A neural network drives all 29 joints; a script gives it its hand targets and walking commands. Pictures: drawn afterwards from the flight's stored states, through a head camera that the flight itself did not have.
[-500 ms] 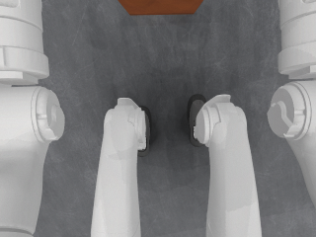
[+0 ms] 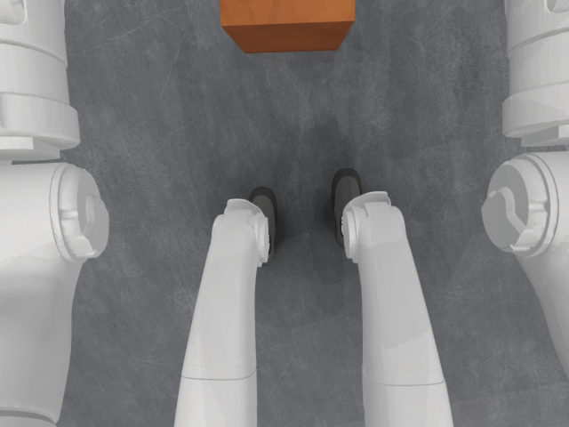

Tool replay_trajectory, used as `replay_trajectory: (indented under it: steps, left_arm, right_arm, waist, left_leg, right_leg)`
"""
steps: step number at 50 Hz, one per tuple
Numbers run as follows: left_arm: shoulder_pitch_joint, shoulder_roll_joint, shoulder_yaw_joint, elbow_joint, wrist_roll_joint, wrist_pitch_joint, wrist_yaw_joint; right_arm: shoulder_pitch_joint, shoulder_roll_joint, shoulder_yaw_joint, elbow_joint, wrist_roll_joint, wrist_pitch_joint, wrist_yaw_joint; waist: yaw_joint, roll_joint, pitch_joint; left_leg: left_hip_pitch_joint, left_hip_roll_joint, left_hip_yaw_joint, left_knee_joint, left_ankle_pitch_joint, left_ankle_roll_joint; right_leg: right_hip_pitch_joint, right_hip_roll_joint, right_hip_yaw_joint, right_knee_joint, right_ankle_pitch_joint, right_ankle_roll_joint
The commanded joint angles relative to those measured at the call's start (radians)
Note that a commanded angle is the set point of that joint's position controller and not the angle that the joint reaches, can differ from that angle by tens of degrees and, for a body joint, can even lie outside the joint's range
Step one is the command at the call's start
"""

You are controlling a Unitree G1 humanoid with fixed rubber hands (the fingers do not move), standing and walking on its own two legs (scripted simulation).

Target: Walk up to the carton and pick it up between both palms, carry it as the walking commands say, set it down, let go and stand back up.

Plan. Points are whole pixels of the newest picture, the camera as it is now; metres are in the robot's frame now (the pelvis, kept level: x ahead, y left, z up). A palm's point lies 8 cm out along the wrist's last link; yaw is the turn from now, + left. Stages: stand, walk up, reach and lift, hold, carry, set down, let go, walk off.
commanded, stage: set down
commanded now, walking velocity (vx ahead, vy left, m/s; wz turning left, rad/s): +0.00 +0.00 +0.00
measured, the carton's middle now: out of the picture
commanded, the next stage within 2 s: let go in 0.10 s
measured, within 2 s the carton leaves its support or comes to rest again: neither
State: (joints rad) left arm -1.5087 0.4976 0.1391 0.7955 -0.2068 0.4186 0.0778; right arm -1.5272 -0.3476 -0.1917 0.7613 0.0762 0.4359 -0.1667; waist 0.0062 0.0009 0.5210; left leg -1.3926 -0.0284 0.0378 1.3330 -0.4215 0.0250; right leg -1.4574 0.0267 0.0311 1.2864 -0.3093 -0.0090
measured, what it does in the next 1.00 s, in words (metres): rises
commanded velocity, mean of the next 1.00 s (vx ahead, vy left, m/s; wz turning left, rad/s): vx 0.00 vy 0.00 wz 0.00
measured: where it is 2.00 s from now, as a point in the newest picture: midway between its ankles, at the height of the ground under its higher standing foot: (304, 231)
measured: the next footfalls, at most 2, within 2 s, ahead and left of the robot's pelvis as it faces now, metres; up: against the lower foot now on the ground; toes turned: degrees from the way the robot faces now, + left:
none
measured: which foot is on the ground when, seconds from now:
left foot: down 0.00-1.00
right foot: down 0.00-1.00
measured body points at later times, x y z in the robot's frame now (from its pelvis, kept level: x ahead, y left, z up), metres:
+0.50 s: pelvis +0.05 +0.00 +0.07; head +0.35 -0.01 +0.40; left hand +0.51 +0.22 -0.05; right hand +0.50 -0.24 -0.06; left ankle +0.10 +0.11 -0.59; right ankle +0.14 -0.11 -0.59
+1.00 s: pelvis +0.10 +0.00 +0.13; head +0.18 -0.01 +0.58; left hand +0.33 +0.23 +0.06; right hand +0.32 -0.26 +0.05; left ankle +0.10 +0.11 -0.59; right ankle +0.14 -0.11 -0.59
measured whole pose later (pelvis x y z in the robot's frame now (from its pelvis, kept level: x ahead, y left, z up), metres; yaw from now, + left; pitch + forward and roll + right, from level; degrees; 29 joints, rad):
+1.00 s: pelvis +0.10 +0.00 +0.13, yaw -2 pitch +10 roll +1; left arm 0.05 0.20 0.09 0.47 -0.03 0.10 -0.07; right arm 0.02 -0.27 -0.07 0.53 0.07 0.12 0.02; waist 0.01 0.00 -0.01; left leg -0.50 -0.03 0.03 0.66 -0.33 0.02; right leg -0.59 0.03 0.05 0.68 -0.26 -0.01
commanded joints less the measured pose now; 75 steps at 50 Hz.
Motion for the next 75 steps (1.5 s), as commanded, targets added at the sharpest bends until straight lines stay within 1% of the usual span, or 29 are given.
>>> replay_trajectory:
  steps: [1,2,4,7,8,10,13,14,17,19,22,26,29,30,31,34,35,36,38,40,45,48,54,55,56,63,67,68,75]
  left_arm:
    - [-0.269,0.176,0.097,-0.004,0.070,-0.051,-0.046]
    - [-0.250,0.156,0.106,0.038,0.086,-0.069,-0.057]
    - [-0.266,0.156,0.135,-0.010,0.112,-0.110,-0.065]
    - [-0.157,0.102,0.137,0.100,0.138,-0.133,-0.086]
    - [-0.129,0.091,0.132,0.087,0.143,-0.140,-0.093]
    - [-0.053,0.072,0.122,0.064,0.160,-0.157,-0.100]
    - [0.135,0.050,0.096,0.008,0.175,-0.161,-0.095]
    - [0.152,0.053,0.089,-0.055,0.177,-0.167,-0.092]
    - [0.297,0.025,0.047,-0.190,0.149,-0.172,-0.086]
    - [0.403,0.033,0.043,-0.311,0.154,-0.175,-0.077]
    - [0.568,0.001,0.020,-0.418,0.151,-0.161,-0.080]
    - [0.786,-0.065,0.006,-0.442,0.165,-0.187,-0.098]
    - [0.868,-0.117,-0.018,-0.400,0.167,-0.228,-0.123]
    - [0.906,-0.140,-0.026,-0.347,0.165,-0.236,-0.135]
    - [0.980,-0.154,-0.023,-0.318,0.184,-0.245,-0.142]
    - [1.125,-0.170,-0.022,-0.251,0.211,-0.265,-0.155]
    - [1.137,-0.166,-0.024,-0.260,0.206,-0.280,-0.157]
    - [1.183,-0.169,-0.026,-0.301,0.217,-0.294,-0.158]
    - [1.189,-0.168,-0.043,-0.331,0.195,-0.313,-0.163]
    - [1.269,-0.168,-0.044,-0.373,0.206,-0.330,-0.157]
    - [1.482,-0.197,-0.069,-0.425,0.196,-0.352,-0.162]
    - [1.584,-0.193,-0.064,-0.456,0.214,-0.360,-0.163]
    - [1.717,-0.202,-0.086,-0.491,0.207,-0.364,-0.164]
    - [1.747,-0.199,-0.085,-0.493,0.209,-0.362,-0.162]
    - [1.756,-0.209,-0.090,-0.493,0.203,-0.359,-0.164]
    - [1.736,-0.199,-0.088,-0.512,0.203,-0.318,-0.165]
    - [1.730,-0.187,-0.086,-0.501,0.211,-0.300,-0.165]
    - [1.734,-0.185,-0.082,-0.503,0.218,-0.298,-0.161]
    - [1.725,-0.198,-0.095,-0.497,0.224,-0.285,-0.150]
  right_arm:
    - [-0.230,-0.183,-0.056,-0.045,-0.004,-0.035,0.036]
    - [-0.207,-0.155,-0.052,-0.006,-0.020,-0.048,0.044]
    - [-0.184,-0.119,-0.060,0.003,-0.048,-0.073,0.046]
    - [-0.081,-0.070,-0.058,0.085,-0.077,-0.092,0.061]
    - [-0.052,-0.080,-0.074,0.066,-0.092,-0.103,0.064]
    - [0.025,-0.073,-0.082,0.042,-0.116,-0.120,0.066]
    - [0.170,-0.060,-0.048,-0.071,-0.136,-0.133,0.081]
    - [0.192,-0.051,-0.037,-0.125,-0.129,-0.139,0.082]
    - [0.326,-0.042,0.003,-0.290,-0.095,-0.157,0.091]
    - [0.426,-0.040,0.042,-0.398,-0.057,-0.162,0.098]
    - [0.589,-0.013,0.074,-0.466,-0.022,-0.155,0.111]
    - [0.801,0.017,0.088,-0.471,0.008,-0.189,0.141]
    - [0.894,0.042,0.100,-0.393,-0.012,-0.226,0.160]
    - [0.936,0.053,0.096,-0.324,-0.022,-0.233,0.169]
    - [1.023,0.069,0.103,-0.272,-0.033,-0.237,0.176]
    - [1.173,0.097,0.103,-0.165,-0.064,-0.254,0.190]
    - [1.190,0.088,0.104,-0.186,-0.065,-0.268,0.193]
    - [1.241,0.097,0.111,-0.204,-0.067,-0.281,0.197]
    - [1.259,0.089,0.103,-0.255,-0.070,-0.306,0.198]
    - [1.329,0.090,0.108,-0.318,-0.077,-0.328,0.203]
    - [1.487,0.095,0.146,-0.469,-0.062,-0.363,0.209]
    - [1.595,0.090,0.142,-0.476,-0.069,-0.370,0.213]
    - [1.741,0.072,0.151,-0.473,-0.077,-0.376,0.225]
    - [1.764,0.059,0.157,-0.470,-0.070,-0.376,0.230]
    - [1.779,0.053,0.153,-0.471,-0.074,-0.374,0.232]
    - [1.763,0.039,0.158,-0.477,-0.070,-0.334,0.251]
    - [1.751,0.030,0.144,-0.477,-0.082,-0.317,0.247]
    - [1.744,0.033,0.146,-0.475,-0.083,-0.314,0.248]
    - [1.740,0.033,0.142,-0.454,-0.081,-0.309,0.241]
  waist:
    - [0.016,-0.007,-1.932]
    - [0.024,-0.003,-1.894]
    - [0.030,-0.016,-1.938]
    - [0.026,-0.040,-1.846]
    - [0.010,-0.035,-1.877]
    - [0.011,-0.032,-1.854]
    - [0.025,-0.048,-1.880]
    - [0.035,-0.033,-1.891]
    - [0.022,-0.047,-2.002]
    - [0.046,-0.045,-2.056]
    - [0.044,-0.037,-2.005]
    - [0.041,-0.021,-1.729]
    - [0.037,-0.015,-1.430]
    - [0.022,-0.018,-1.293]
    - [0.029,-0.003,-1.203]
    - [0.025,0.002,-1.036]
    - [0.015,-0.013,-0.999]
    - [0.025,0.003,-1.002]
    - [-0.004,-0.020,-0.950]
    - [0.015,-0.010,-0.937]
    - [0.023,-0.031,-0.893]
    - [0.021,-0.011,-0.826]
    - [0.009,-0.028,-0.670]
    - [0.018,-0.008,-0.619]
    - [0.002,-0.020,-0.603]
    - [0.003,0.004,-0.525]
    - [-0.006,-0.014,-0.520]
    - [0.003,0.003,-0.520]
    - [-0.010,0.014,-0.527]
  left_leg:
    - [0.471,-0.030,-0.049,-0.303,0.269,-0.030]
    - [0.452,-0.033,-0.046,-0.306,0.286,-0.034]
    - [0.455,-0.043,-0.046,-0.312,0.326,-0.041]
    - [0.404,-0.050,-0.045,-0.324,0.318,-0.039]
    - [0.423,-0.054,-0.041,-0.332,0.336,-0.043]
    - [0.440,-0.057,-0.045,-0.346,0.355,-0.044]
    - [0.537,-0.054,-0.052,-0.372,0.433,-0.034]
    - [0.563,-0.052,-0.048,-0.380,0.467,-0.029]
    - [0.658,-0.053,-0.053,-0.391,0.568,-0.021]
    - [0.742,-0.052,-0.062,-0.410,0.640,-0.021]
    - [0.818,-0.044,-0.068,-0.440,0.652,-0.016]
    - [0.818,-0.029,-0.079,-0.499,0.586,-0.012]
    - [0.733,-0.012,-0.082,-0.560,0.469,-0.004]
    - [0.696,-0.006,-0.082,-0.586,0.376,0.000]
    - [0.705,-0.003,-0.084,-0.616,0.295,0.000]
    - [0.724,0.000,-0.085,-0.691,0.150,0.000]
    - [0.755,0.004,-0.085,-0.708,0.131,0.003]
    - [0.802,0.005,-0.086,-0.724,0.143,0.000]
    - [0.837,0.013,-0.083,-0.737,0.134,0.007]
    - [0.889,0.011,-0.080,-0.759,0.167,0.003]
    - [0.994,0.006,-0.065,-0.803,0.250,0.008]
    - [1.033,-0.002,-0.059,-0.839,0.285,0.000]
    - [1.132,-0.004,-0.054,-0.916,0.314,-0.013]
    - [1.133,0.002,-0.053,-0.935,0.322,-0.022]
    - [1.160,0.002,-0.047,-0.941,0.323,-0.020]
    - [1.131,0.007,-0.048,-0.967,0.256,-0.031]
    - [1.137,-0.001,-0.049,-0.952,0.271,-0.029]
    - [1.141,0.000,-0.055,-0.955,0.272,-0.029]
    - [1.148,0.003,-0.060,-0.934,0.297,-0.031]
  right_leg:
    - [0.882,0.027,-0.001,-0.183,0.281,0.009]
    - [0.895,0.023,0.003,-0.193,0.305,0.008]
    - [0.946,0.026,0.007,-0.195,0.374,0.015]
    - [0.959,0.026,0.011,-0.213,0.396,0.017]
    - [0.996,0.030,0.009,-0.223,0.422,0.016]
    - [1.008,0.032,0.006,-0.236,0.436,0.020]
    - [1.024,0.037,-0.005,-0.247,0.477,0.029]
    - [1.033,0.037,-0.004,-0.249,0.504,0.033]
    - [1.131,0.035,0.001,-0.256,0.615,0.035]
    - [1.168,0.033,0.017,-0.277,0.660,0.032]
    - [1.183,0.026,0.025,-0.318,0.643,0.027]
    - [1.154,0.013,0.030,-0.396,0.564,0.020]
    - [1.092,-0.002,0.036,-0.452,0.466,0.017]
    - [1.048,-0.008,0.028,-0.478,0.376,0.018]
    - [1.035,-0.014,0.027,-0.507,0.278,0.017]
    - [1.021,-0.023,0.018,-0.578,0.113,0.019]
    - [1.027,-0.019,0.015,-0.598,0.082,0.020]
    - [1.047,-0.019,0.010,-0.609,0.086,0.019]
    - [1.076,-0.015,0.008,-0.644,0.074,0.017]
    - [1.134,-0.012,0.001,-0.665,0.110,0.018]
    - [1.274,-0.014,-0.009,-0.728,0.199,0.028]
    - [1.344,-0.011,-0.014,-0.765,0.249,0.032]
    - [1.410,-0.002,-0.022,-0.834,0.270,0.026]
    - [1.418,0.002,-0.024,-0.839,0.274,0.020]
    - [1.410,0.003,-0.020,-0.849,0.271,0.020]
    - [1.462,0.017,-0.020,-0.846,0.235,0.019]
    - [1.476,0.022,-0.019,-0.844,0.246,0.023]
    - [1.479,0.021,-0.021,-0.839,0.240,0.025]
    - [1.462,0.022,-0.020,-0.827,0.244,0.022]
